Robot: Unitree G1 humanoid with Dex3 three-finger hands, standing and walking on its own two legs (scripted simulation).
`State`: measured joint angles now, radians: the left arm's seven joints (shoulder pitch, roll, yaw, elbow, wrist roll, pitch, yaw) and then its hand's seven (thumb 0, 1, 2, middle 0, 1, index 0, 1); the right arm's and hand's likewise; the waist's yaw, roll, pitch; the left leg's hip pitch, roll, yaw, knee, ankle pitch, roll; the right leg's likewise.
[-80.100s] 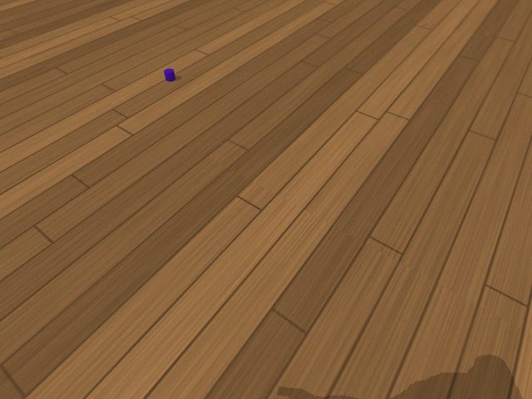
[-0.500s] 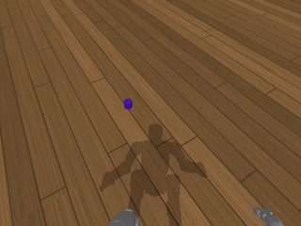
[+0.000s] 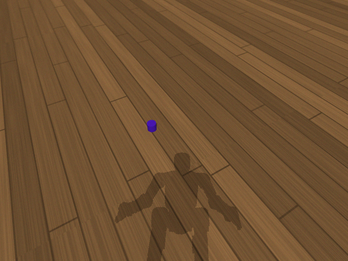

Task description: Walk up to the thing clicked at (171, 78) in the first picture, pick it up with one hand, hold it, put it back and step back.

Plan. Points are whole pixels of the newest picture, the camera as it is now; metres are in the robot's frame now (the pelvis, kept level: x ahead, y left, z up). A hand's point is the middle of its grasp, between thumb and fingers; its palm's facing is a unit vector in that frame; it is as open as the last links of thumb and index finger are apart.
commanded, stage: step back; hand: left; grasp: from above
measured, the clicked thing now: (151, 126) +1.14 +0.18 -0.73
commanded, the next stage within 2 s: stand in 0.52 s
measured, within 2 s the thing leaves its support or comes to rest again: neither
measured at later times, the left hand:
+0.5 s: hand out of the picture +0.12 +0.28 -0.15, palm faces +0.03 -0.93 -0.36, open 7.4 cm
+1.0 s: hand out of the picture +0.13 +0.27 -0.14, palm faces -0.02 -0.94 -0.34, open 7.4 cm
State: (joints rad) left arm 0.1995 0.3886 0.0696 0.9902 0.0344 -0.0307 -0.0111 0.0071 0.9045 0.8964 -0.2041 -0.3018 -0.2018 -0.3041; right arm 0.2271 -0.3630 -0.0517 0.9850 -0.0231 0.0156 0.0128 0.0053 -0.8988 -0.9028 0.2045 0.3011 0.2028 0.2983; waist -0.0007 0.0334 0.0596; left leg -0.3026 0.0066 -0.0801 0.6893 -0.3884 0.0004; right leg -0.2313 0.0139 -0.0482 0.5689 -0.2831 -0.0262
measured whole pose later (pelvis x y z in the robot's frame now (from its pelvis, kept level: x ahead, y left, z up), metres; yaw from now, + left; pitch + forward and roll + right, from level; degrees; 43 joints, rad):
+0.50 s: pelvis +0.05 +0.02 +0.01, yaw +1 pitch -2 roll +0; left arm 0.12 0.37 0.03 1.07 0.01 -0.01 0.00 0.01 0.90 0.90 -0.20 -0.30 -0.20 -0.30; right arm 0.05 -0.32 -0.03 1.05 -0.01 -0.01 0.01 0.00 -0.90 -0.90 0.20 0.30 0.20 0.30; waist 0.02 -0.01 0.08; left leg -0.25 0.03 0.02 0.52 -0.23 -0.01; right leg -0.14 -0.02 -0.02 0.50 -0.32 0.01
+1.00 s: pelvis +0.04 +0.01 +0.02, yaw +1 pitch -2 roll +0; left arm 0.08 0.35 0.00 1.14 0.01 -0.02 -0.01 0.01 0.90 0.90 -0.20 -0.30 -0.20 -0.30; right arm 0.07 -0.35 -0.01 1.16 0.00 0.00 0.01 0.00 -0.90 -0.90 0.20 0.30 0.20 0.30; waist -0.01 0.00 0.07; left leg -0.16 0.03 0.02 0.32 -0.12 -0.02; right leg -0.06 -0.01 -0.02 0.31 -0.21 0.01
